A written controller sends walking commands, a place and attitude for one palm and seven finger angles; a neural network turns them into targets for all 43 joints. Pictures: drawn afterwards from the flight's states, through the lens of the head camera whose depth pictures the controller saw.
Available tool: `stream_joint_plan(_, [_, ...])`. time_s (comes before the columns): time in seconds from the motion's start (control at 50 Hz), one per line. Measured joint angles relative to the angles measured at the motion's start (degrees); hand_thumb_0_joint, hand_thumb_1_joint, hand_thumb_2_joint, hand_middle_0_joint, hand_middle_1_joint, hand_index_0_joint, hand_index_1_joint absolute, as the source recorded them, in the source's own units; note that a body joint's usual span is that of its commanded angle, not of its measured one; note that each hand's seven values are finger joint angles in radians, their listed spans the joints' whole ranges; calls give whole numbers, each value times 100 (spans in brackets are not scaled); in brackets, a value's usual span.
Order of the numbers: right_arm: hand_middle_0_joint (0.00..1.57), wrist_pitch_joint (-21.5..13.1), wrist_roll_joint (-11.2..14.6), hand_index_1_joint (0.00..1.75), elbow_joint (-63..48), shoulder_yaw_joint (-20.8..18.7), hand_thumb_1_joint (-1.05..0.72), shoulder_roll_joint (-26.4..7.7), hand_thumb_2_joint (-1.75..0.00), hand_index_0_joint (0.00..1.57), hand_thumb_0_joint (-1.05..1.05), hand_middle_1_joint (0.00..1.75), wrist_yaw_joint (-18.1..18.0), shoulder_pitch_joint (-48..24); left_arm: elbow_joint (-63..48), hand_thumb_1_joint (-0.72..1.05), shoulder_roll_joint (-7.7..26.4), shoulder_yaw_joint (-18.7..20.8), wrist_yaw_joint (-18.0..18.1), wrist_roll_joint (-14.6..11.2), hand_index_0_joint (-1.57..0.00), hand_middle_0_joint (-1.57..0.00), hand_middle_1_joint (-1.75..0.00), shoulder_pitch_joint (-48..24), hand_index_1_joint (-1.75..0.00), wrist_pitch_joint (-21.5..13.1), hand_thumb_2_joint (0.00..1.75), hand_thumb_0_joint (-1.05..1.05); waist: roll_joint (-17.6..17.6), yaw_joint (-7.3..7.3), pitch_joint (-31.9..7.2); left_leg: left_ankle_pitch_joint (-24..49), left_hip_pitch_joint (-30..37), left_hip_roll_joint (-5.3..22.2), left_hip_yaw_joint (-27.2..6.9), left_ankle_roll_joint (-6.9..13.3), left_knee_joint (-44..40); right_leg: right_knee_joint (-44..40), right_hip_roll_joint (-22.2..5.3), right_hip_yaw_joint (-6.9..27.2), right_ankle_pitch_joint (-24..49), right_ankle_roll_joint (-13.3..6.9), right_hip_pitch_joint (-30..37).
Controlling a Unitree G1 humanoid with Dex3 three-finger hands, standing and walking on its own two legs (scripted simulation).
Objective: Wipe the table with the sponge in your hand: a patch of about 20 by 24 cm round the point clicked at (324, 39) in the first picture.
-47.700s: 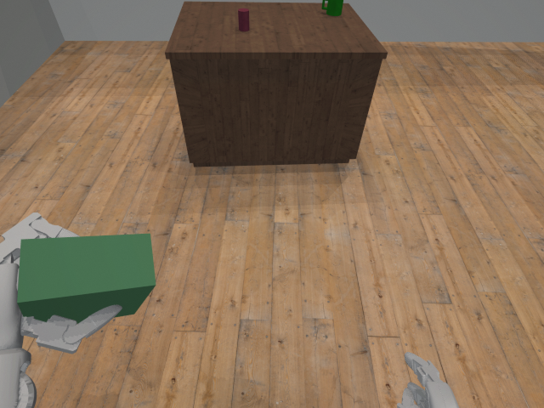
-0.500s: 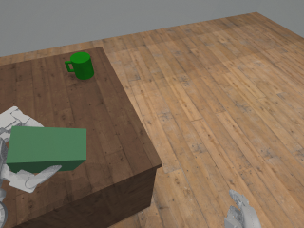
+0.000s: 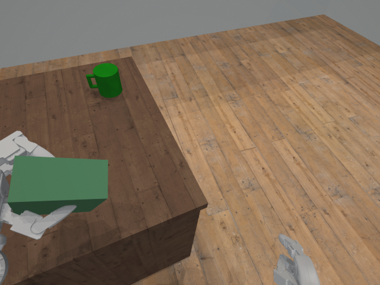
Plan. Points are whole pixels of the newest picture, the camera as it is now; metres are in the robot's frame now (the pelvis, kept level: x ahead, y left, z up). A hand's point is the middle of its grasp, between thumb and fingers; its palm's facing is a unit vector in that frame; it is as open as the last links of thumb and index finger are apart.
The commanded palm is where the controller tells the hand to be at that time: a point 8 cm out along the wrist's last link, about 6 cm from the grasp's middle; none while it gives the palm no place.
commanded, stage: shuffle to correct the standing spot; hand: left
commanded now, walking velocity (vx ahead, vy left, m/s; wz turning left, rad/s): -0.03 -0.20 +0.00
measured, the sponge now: (72, 189) +0.24 +0.21 +0.13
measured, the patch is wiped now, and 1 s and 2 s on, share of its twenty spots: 0.00 0.00 0.00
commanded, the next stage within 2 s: none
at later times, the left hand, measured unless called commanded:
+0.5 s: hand (45, 191) +0.22 +0.23 +0.16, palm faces +0.30 -0.87 -0.39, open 9.8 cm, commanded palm +0.16 +0.28 +0.18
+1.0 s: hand (47, 193) +0.22 +0.23 +0.16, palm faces +0.31 -0.87 -0.39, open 9.8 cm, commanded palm +0.16 +0.27 +0.18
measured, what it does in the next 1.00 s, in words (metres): stands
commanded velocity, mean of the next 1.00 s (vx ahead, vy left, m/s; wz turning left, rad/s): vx -0.03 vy -0.20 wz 0.00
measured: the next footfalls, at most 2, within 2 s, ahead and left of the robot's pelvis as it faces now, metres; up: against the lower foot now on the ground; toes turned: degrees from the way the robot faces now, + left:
none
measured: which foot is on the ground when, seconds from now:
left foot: down 0.00-1.00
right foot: down 0.00-1.00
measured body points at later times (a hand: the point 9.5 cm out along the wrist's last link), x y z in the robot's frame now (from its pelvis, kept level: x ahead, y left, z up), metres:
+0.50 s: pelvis +0.00 +0.00 +0.00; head +0.03 +0.01 +0.45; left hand +0.20 +0.28 +0.18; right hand +0.16 -0.24 -0.08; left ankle +0.02 +0.14 -0.74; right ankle -0.01 -0.07 -0.74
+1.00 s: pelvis +0.00 -0.01 +0.00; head +0.02 +0.00 +0.45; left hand +0.20 +0.27 +0.18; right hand +0.16 -0.25 -0.08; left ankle +0.02 +0.14 -0.74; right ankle -0.01 -0.07 -0.74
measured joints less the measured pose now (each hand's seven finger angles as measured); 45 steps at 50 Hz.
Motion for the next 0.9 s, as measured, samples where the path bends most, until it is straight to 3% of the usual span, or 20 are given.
stream_joint_plan(0.9, [20, 110, 56, 30, 10, -31, -90, -68, -89, 20, 1, 30, 10, 20, 17, -48, -52, -59, 37, -69, -77, -76, -137, 278, -137, 110, 107, -1, 128, -42, -57, -24, 11, 55, -32, -59, 31, 23, 57, -30, -28, -89, 16])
